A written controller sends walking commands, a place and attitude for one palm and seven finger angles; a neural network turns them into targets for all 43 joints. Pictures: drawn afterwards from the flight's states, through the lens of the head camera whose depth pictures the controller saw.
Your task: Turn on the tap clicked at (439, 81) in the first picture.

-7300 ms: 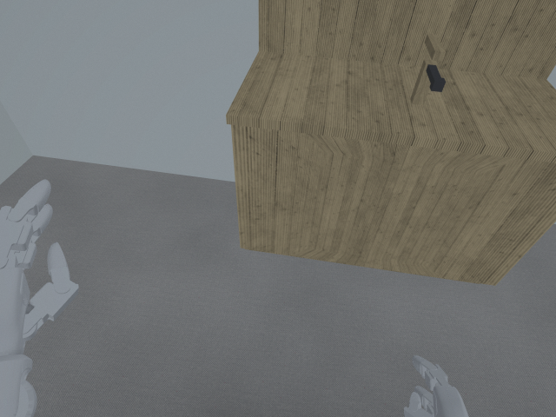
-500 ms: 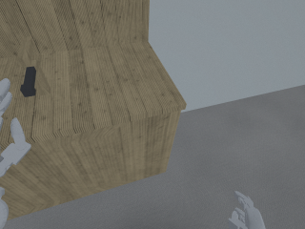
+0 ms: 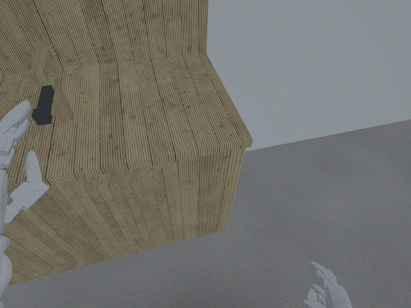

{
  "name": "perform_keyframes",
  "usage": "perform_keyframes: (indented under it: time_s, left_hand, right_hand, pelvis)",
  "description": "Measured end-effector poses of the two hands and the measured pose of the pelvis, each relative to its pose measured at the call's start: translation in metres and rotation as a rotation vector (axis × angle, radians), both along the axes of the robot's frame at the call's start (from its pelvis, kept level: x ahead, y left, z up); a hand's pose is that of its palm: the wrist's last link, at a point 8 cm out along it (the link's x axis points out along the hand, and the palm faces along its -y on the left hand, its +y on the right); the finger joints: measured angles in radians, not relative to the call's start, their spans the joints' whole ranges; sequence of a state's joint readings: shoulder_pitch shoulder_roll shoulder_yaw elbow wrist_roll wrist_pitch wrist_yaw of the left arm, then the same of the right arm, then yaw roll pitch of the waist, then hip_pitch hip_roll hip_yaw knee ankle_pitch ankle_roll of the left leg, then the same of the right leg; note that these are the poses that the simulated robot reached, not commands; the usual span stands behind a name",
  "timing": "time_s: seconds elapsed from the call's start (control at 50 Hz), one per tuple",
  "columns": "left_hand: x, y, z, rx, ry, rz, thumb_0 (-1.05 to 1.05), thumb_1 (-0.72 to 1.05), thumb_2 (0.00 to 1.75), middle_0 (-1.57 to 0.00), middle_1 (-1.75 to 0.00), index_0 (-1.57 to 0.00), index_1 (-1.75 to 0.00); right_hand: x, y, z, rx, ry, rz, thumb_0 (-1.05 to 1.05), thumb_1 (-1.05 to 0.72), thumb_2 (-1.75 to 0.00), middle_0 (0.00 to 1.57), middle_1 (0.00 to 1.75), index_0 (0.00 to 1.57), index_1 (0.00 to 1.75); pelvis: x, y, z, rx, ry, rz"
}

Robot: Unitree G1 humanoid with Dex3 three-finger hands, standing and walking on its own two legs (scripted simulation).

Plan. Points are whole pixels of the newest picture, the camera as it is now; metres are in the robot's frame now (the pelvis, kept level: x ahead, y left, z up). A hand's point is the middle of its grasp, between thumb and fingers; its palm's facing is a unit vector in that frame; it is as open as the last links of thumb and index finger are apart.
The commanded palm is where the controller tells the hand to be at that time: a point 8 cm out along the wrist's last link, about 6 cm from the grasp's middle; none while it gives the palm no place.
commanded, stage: come to a stop and stand still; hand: left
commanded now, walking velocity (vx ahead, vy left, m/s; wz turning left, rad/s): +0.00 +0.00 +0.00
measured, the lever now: (42, 116) +0.45 +0.42 +0.09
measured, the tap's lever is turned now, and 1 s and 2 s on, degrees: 0 0 0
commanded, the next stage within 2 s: look again from close up in 0.42 s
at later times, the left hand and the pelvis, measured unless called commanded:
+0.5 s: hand (15, 197) +0.21 +0.29 +0.17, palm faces +0.42 -0.85 -0.32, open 7.4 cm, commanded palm +0.15 +0.31 +0.18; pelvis -0.02 +0.04 +0.01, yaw -2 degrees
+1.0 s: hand (32, 181) +0.24 +0.29 +0.16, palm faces +0.36 -0.86 -0.37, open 7.4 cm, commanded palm +0.18 +0.32 +0.18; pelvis +0.02 +0.04 +0.01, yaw -1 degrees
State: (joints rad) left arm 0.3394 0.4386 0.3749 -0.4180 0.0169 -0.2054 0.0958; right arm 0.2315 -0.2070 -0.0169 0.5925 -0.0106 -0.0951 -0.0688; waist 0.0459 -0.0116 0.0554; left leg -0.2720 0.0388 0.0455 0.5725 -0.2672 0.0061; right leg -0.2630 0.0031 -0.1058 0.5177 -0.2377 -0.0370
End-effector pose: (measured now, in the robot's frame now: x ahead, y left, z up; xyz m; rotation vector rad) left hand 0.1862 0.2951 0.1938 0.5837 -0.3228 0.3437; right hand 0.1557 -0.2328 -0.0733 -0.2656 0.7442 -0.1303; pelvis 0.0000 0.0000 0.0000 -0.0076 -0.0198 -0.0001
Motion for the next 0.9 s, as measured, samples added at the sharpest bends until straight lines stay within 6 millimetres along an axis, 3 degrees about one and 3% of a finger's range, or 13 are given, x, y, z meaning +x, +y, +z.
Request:
perform_keyframes:
  time_s: [0.08, 0.22, 0.28, 0.36, 0.46, 0.58, 0.74, 0.9]
  left_hand:
    - [0.008, 0.031, 0.015, -0.057, -0.132, 0.057, 0.01, 0.89, 0.9, -0.21, -0.3, -0.21, -0.3]
    - [-0.007, 0.001, -0.018, -0.142, 0.027, -0.118, 0.01, 0.89, 0.9, -0.2, -0.3, -0.2, -0.3]
    - [-0.013, 0.009, -0.028, -0.127, 0.078, -0.117, 0.01, 0.89, 0.9, -0.21, -0.3, -0.21, -0.3]
    - [-0.019, 0.03, -0.023, -0.12, 0.034, -0.043, 0.01, 0.89, 0.9, -0.21, -0.3, -0.21, -0.3]
    - [-0.021, 0.037, -0.013, -0.15, -0.048, 0.003, 0.01, 0.89, 0.9, -0.21, -0.3, -0.21, -0.3]
    - [-0.007, 0.032, -0.021, -0.18, -0.005, -0.018, 0.01, 0.89, 0.9, -0.2, -0.3, -0.2, -0.3]
    - [0.016, 0.033, -0.021, -0.154, 0.048, -0.042, 0.01, 0.89, 0.9, -0.21, -0.3, -0.21, -0.3]
    - [0.019, 0.034, -0.016, -0.14, 0.044, -0.045, 0.01, 0.89, 0.9, -0.21, -0.3, -0.21, -0.3]
  right_hand:
    - [-0.01, 0.0, 0.005, 0.01, -0.029, 0.023, 0.01, -0.9, -0.9, 0.2, 0.3, 0.2, 0.3]
    - [-0.032, 0.017, 0.02, 0.03, -0.1, -0.041, 0.01, -0.9, -0.9, 0.2, 0.3, 0.21, 0.3]
    - [-0.038, 0.028, 0.019, 0.03, -0.082, -0.036, 0.01, -0.9, -0.9, 0.2, 0.3, 0.2, 0.3]
    - [-0.039, 0.044, 0.014, 0.039, -0.057, 0.013, 0.01, -0.9, -0.9, 0.21, 0.3, 0.21, 0.3]
    - [-0.028, 0.059, 0.011, 0.058, -0.049, 0.074, 0.01, -0.9, -0.9, 0.21, 0.3, 0.21, 0.3]
    - [-0.006, 0.067, 0.017, 0.059, -0.068, 0.093, 0.01, -0.9, -0.9, 0.21, 0.3, 0.21, 0.3]
    - [0.021, 0.061, 0.025, 0.036, -0.085, 0.075, 0.01, -0.9, -0.9, 0.21, 0.3, 0.21, 0.3]
    - [0.036, 0.053, 0.026, 0.018, -0.074, 0.052, 0.01, -0.9, -0.9, 0.21, 0.3, 0.21, 0.3]
  pelvis:
    - [-0.013, 0.006, -0.001, -0.002, -0.018, -0.023]
    - [-0.019, 0.028, 0.005, 0.004, -0.024, -0.056]
    - [-0.021, 0.032, 0.005, 0.005, -0.027, -0.053]
    - [-0.024, 0.034, 0.005, 0.006, -0.036, -0.041]
    - [-0.02, 0.037, 0.005, 0.0, -0.035, -0.031]
    - [-0.009, 0.041, 0.009, -0.01, -0.011, -0.029]
    - [0.007, 0.042, 0.01, -0.009, 0.007, -0.025]
    - [0.018, 0.043, 0.01, -0.011, 0.013, -0.021]
